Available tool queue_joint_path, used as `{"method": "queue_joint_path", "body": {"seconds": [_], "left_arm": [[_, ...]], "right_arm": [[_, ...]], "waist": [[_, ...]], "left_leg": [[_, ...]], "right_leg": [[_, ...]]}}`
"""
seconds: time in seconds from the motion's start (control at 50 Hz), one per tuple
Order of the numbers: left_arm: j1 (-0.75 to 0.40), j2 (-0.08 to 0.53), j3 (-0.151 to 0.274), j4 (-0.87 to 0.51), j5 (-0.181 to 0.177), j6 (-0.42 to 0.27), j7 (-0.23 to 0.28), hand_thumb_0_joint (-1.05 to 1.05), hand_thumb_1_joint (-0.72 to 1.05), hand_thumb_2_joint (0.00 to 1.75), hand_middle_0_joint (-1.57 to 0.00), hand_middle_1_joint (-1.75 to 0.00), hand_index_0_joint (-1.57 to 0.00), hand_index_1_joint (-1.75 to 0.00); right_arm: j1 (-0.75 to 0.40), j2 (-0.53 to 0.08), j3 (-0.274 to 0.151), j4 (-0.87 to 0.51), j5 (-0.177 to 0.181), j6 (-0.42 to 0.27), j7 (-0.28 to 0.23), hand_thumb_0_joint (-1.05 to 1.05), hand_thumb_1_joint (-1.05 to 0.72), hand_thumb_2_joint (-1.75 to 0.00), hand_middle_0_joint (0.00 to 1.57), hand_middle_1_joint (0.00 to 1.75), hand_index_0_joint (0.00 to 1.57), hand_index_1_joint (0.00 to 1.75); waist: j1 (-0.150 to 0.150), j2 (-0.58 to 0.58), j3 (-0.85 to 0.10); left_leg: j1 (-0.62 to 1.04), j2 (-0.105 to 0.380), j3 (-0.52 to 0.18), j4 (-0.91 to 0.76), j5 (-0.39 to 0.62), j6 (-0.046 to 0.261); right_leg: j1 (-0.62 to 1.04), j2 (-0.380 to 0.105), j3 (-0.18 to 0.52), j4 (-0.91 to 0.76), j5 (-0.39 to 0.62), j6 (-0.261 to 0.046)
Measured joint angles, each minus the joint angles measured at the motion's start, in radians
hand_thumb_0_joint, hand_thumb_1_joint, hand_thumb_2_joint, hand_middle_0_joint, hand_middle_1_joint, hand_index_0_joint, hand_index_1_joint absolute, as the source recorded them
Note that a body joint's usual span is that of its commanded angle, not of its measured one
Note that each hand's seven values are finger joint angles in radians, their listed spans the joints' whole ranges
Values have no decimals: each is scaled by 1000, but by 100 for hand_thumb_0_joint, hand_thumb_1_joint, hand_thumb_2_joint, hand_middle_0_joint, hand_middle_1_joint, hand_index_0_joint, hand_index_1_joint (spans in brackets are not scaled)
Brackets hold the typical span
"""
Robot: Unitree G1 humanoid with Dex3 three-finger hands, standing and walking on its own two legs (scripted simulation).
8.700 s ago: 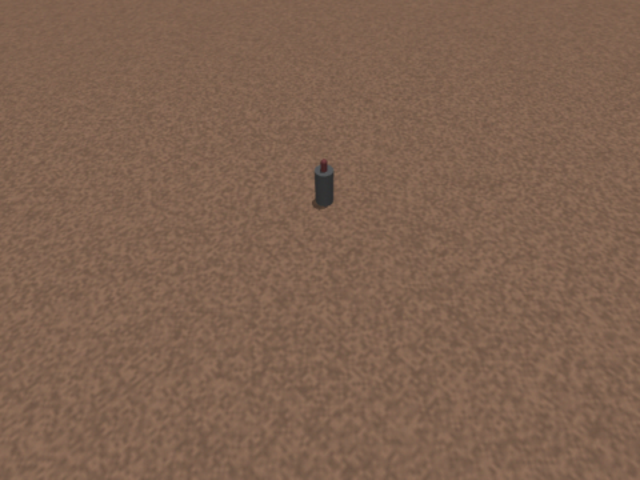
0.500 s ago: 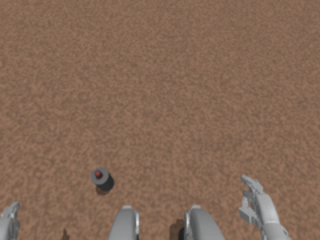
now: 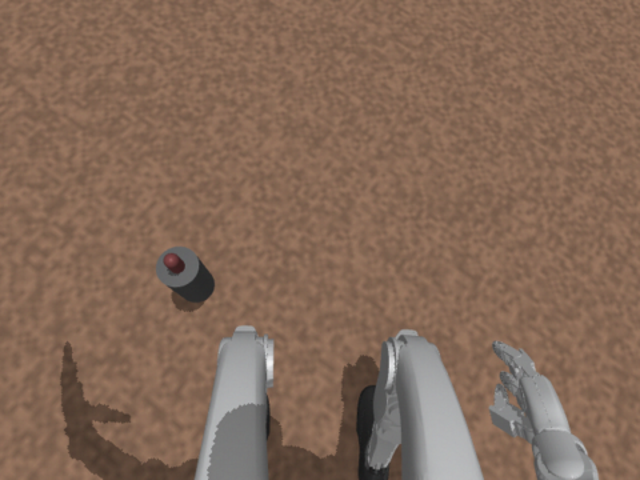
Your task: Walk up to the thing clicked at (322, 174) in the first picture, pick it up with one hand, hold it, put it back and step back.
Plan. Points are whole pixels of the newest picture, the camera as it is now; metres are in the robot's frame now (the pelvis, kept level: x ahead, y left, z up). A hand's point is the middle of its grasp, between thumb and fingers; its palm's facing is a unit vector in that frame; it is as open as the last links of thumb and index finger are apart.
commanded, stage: go down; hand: left
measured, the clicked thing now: (185, 273) +0.42 +0.29 -0.41
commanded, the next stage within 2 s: approach in 1.52 s
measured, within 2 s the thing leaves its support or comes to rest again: neither
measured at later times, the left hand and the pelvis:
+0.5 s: hand out of the picture +0.28 +0.45 -0.07, palm faces +0.35 -0.92 -0.17, open 17.6 cm; pelvis -0.01 +0.00 -0.06, yaw -2 degrees
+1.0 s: hand out of the picture +0.28 +0.46 -0.09, palm faces +0.34 -0.93 -0.15, open 17.6 cm; pelvis -0.02 +0.00 -0.09, yaw -3 degrees
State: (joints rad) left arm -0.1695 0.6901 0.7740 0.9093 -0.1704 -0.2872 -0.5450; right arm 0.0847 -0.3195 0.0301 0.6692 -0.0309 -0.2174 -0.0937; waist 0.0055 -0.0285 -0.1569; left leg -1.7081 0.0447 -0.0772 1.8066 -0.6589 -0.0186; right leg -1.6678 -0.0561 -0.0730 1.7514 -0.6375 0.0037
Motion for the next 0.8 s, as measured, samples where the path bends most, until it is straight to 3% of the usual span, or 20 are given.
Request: {"method": "queue_joint_path", "body": {"seconds": [0.2,0.5,0.8], "left_arm": [[-86,82,60,65,-7,-15,-71,-1,-60,7,-5,-9,-7,-7],[-142,143,124,105,-28,-21,-118,-1,-60,10,-5,-10,-6,-8],[-195,193,147,137,-21,-15,-148,-1,-60,11,-4,-10,-5,-9]], "right_arm": [[-1,-22,24,9,-6,-2,-10,1,-88,-89,21,31,21,30],[-15,-38,38,16,-15,-9,-17,1,-88,-89,21,31,21,30],[-27,-44,53,15,-30,-9,-16,1,-87,-89,21,31,21,30]], "waist": [[-10,-1,12],[-11,-7,26],[-9,-13,40]], "left_leg": [[-106,0,-19,101,-8,-2],[-204,0,-34,204,-21,-3],[-267,-2,-43,281,-21,-1]], "right_leg": [[-98,3,-9,89,-3,-2],[-192,6,-14,185,-12,-3],[-253,7,-15,257,-8,-1]]}}
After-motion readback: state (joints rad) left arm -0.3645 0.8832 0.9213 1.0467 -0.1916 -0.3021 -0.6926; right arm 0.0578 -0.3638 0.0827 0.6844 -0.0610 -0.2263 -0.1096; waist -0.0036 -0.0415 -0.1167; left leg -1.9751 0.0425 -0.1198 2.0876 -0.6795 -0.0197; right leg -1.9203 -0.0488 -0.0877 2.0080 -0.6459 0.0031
